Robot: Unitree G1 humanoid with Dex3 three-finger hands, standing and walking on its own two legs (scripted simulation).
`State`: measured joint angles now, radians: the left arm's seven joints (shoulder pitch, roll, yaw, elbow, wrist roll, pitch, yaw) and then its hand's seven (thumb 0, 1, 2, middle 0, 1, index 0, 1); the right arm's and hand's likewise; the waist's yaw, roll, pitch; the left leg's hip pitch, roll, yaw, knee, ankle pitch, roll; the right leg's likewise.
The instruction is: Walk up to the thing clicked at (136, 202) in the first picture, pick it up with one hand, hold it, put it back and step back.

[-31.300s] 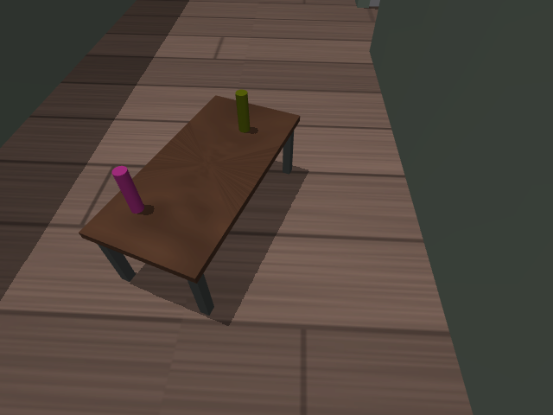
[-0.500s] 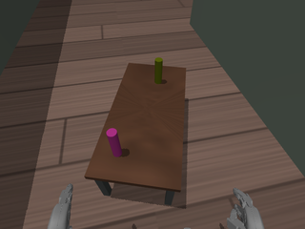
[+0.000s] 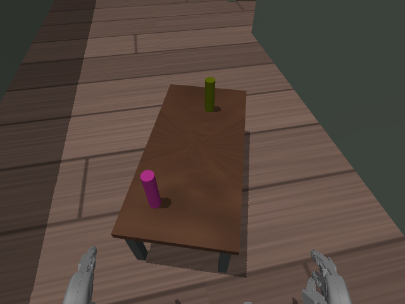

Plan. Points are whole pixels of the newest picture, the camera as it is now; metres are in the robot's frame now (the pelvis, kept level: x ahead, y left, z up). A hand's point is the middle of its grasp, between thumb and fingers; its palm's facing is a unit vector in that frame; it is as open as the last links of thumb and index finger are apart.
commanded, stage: stand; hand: left
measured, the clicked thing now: (151, 190) +0.54 +0.20 -0.29
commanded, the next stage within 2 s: none
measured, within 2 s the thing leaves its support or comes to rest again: neither
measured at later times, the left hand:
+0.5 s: hand out of the picture +0.13 +0.23 -0.10, palm faces -0.03 -0.94 -0.34, open 10.1 cm
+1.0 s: hand out of the picture +0.05 +0.26 -0.10, palm faces +0.02 -0.94 -0.35, open 7.4 cm
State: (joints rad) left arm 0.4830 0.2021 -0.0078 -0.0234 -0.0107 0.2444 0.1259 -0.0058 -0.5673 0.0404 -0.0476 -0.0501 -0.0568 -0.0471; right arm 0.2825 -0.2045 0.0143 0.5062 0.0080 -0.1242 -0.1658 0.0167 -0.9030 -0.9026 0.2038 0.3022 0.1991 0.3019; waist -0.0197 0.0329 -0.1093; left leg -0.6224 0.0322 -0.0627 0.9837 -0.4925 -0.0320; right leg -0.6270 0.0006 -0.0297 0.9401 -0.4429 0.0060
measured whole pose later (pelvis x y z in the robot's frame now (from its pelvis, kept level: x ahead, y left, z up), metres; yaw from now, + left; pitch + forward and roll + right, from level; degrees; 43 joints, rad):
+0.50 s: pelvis +0.00 +0.01 +0.02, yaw +0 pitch +1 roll +0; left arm 0.26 0.31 0.01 0.58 0.06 0.03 0.01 0.00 0.43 0.78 -0.20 -0.28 -0.20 -0.28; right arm 0.21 -0.29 -0.02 0.78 -0.06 -0.02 -0.01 0.01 -0.90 -0.90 0.21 0.30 0.20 0.30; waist 0.01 -0.01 0.00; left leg -0.44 0.00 -0.03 0.87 -0.44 -0.01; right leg -0.46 -0.03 0.00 0.86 -0.41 0.02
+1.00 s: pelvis +0.00 +0.01 +0.06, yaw +1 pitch -4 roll +0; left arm 0.18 0.31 0.00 1.07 0.03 0.00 0.01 0.01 0.90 0.89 -0.20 -0.30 -0.21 -0.30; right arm 0.17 -0.31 -0.01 1.05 -0.03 0.00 0.00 0.01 -0.91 -0.90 0.20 0.30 0.20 0.30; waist 0.02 0.03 0.06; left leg -0.16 0.00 -0.05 0.48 -0.25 -0.01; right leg -0.17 -0.04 -0.02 0.47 -0.23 0.03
